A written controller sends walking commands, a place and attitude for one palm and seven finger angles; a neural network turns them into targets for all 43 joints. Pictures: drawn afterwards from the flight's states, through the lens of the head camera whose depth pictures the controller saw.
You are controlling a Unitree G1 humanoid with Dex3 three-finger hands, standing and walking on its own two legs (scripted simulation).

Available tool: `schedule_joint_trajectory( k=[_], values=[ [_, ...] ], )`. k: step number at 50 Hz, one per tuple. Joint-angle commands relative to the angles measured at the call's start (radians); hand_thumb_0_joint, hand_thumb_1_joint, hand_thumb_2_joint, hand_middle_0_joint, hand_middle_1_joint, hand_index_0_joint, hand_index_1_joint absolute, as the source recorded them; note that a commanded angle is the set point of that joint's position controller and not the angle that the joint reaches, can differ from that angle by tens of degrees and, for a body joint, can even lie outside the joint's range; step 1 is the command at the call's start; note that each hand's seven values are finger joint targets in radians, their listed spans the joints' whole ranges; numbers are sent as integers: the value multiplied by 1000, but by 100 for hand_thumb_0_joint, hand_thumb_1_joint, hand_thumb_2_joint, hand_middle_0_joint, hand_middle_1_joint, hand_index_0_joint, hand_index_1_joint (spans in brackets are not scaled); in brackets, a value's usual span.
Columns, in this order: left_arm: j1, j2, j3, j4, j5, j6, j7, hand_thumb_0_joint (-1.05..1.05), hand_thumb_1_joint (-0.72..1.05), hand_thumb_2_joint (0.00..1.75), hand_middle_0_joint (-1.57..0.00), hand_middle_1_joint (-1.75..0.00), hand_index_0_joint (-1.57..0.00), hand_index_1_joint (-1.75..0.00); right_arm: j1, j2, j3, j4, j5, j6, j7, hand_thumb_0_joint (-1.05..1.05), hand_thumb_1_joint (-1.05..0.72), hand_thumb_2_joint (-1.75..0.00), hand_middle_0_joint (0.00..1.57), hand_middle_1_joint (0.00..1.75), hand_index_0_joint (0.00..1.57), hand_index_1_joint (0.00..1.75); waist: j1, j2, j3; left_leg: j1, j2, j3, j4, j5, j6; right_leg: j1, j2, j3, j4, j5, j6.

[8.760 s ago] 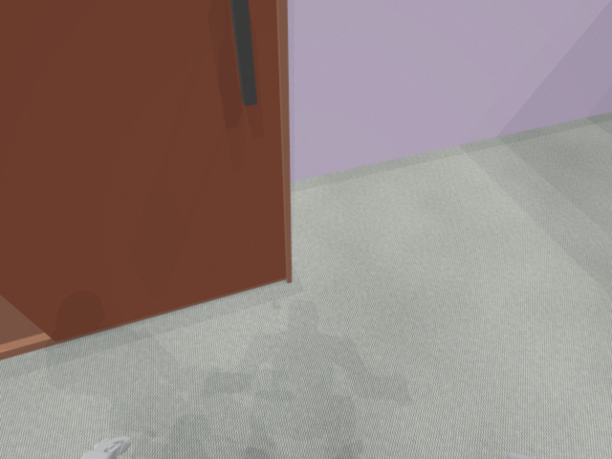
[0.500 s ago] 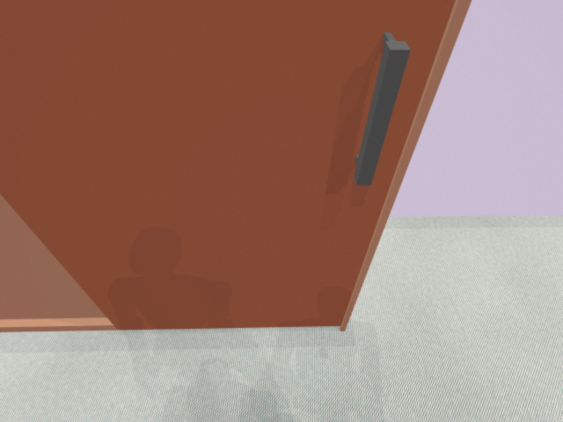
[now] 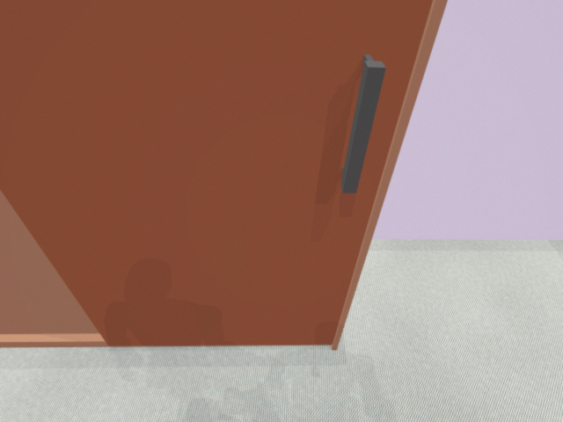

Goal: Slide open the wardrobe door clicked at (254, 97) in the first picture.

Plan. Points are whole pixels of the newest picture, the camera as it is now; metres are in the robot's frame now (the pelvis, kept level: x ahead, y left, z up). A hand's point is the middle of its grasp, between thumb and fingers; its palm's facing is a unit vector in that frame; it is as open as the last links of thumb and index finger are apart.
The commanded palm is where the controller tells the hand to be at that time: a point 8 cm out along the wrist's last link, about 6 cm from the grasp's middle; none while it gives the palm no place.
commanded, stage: look again from close up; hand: right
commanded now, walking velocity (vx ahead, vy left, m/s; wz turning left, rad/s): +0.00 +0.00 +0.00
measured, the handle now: (357, 128) +0.56 -0.10 +0.18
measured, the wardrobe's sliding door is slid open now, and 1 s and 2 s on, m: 0.00 0.00 0.00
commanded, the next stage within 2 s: none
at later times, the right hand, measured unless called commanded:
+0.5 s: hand out of the picture -0.01 -0.23 -0.17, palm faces -0.01 +0.97 -0.26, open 7.4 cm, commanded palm none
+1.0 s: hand out of the picture +0.03 -0.23 -0.16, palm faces +0.00 +0.96 -0.27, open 7.4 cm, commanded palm none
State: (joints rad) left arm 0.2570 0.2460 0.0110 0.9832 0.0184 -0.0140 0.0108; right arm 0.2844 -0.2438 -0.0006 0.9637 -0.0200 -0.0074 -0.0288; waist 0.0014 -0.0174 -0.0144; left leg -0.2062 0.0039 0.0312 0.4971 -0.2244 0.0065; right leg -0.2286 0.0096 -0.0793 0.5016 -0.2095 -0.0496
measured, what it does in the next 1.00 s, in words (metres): stands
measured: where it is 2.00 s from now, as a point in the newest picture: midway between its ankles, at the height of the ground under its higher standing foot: outside the picture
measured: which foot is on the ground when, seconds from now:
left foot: down 0.00-1.00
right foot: down 0.00-1.00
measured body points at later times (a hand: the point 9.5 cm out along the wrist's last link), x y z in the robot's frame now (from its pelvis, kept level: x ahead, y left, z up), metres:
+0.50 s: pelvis -0.01 -0.02 +0.00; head -0.02 -0.02 +0.45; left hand +0.02 +0.25 -0.14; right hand -0.01 -0.28 -0.15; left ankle +0.03 +0.12 -0.74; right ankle +0.05 -0.09 -0.74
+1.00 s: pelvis +0.00 -0.02 +0.01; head +0.00 -0.02 +0.46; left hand +0.07 +0.25 -0.14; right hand +0.03 -0.28 -0.14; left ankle +0.03 +0.12 -0.74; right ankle +0.05 -0.09 -0.74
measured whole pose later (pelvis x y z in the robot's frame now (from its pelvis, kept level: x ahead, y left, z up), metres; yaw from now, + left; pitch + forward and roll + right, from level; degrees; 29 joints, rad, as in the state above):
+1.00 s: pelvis +0.00 -0.02 +0.01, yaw -1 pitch -3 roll +0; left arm 0.19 0.26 0.00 1.08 0.01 -0.01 -0.01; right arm 0.25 -0.26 0.02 1.06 -0.02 -0.01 -0.02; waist 0.00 0.00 0.03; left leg -0.17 0.04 0.04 0.39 -0.17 -0.02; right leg -0.19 0.05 -0.07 0.38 -0.15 -0.07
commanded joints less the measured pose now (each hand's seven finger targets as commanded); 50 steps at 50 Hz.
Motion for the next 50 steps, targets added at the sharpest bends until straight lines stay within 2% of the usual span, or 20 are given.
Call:
schedule_joint_trajectory(
  k=[1,3,8,16,26,30,37,41,50],
  values=[
    [-4,164,39,-61,3,-11,1,0,90,90,-20,-30,-20,-30,7,-157,-34,-58,-5,-15,-4,0,-90,-90,20,30,20,30,5,35,108,-75,92,-126,-143,-141,40,-87,-115,181,-188,-194,2],
    [-10,171,40,-59,2,-12,-2,0,90,90,-20,-30,-20,-30,8,-165,-35,-59,-6,-15,-3,0,-90,-90,20,30,20,30,2,22,77,-59,94,-124,-146,-142,38,-80,-119,188,-195,-205,0],
    [-13,186,41,-46,1,-10,-5,0,90,90,-20,-30,-20,-30,6,-177,-34,-49,-7,-14,1,0,-90,-90,20,30,20,30,2,15,62,-46,96,-118,-149,-152,34,-91,-124,200,-215,-239,2],
    [-6,191,39,-10,-3,-6,-6,0,90,90,-20,-30,-20,-30,23,-176,-28,-12,-6,-12,2,0,-90,-90,20,30,20,30,4,24,83,-55,104,-117,-165,-170,29,-99,-125,208,-232,-261,6],
    [-12,186,38,24,-6,-5,-5,0,90,90,-20,-30,-20,-30,39,-161,-21,29,-8,-12,0,0,-90,-90,20,30,20,30,0,-4,82,-25,104,-100,-156,-119,23,-103,-131,217,-256,-262,10],
    [-17,180,37,31,-9,-10,-4,0,90,90,-20,-30,-20,-30,33,-155,-18,37,-6,-17,-3,0,-90,-90,20,30,20,30,3,22,57,-10,112,-98,-158,-48,25,-60,-132,207,-239,-165,10],
    [-37,182,34,41,-11,-12,-6,0,90,90,-20,-30,-20,-30,22,-156,-15,47,-7,-18,-7,0,-90,-90,20,30,20,30,0,7,48,20,114,-83,-152,24,18,-34,-139,210,-250,-105,11],
    [-49,185,33,44,-10,-11,-4,0,90,90,-20,-30,-20,-30,8,-154,-15,50,-6,-15,-7,0,-90,-90,20,30,20,30,1,5,68,16,112,-79,-155,15,15,-31,-138,214,-271,-119,16],
    [-69,190,32,51,-12,-13,-5,0,90,90,-20,-30,-20,-30,-19,-169,-15,53,-4,-20,-7,0,-90,-90,20,30,20,30,3,25,39,35,124,-84,-175,61,13,28,-134,193,-251,-5,18]
  ],
)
